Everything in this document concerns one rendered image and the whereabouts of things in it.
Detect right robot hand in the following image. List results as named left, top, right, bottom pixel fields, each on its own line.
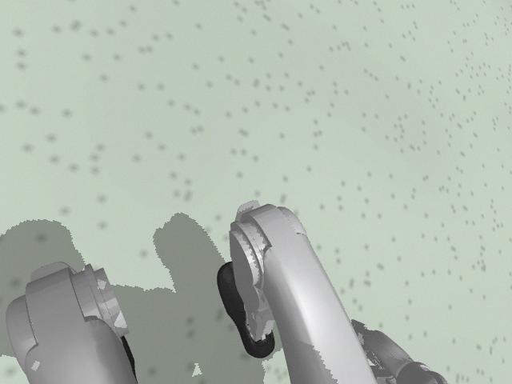
left=351, top=319, right=414, bottom=384

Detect right robot arm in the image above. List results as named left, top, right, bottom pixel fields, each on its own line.
left=396, top=362, right=448, bottom=384

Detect left robot foot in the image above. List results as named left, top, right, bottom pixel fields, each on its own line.
left=121, top=336, right=138, bottom=382

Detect right robot foot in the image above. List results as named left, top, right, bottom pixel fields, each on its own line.
left=217, top=262, right=274, bottom=358

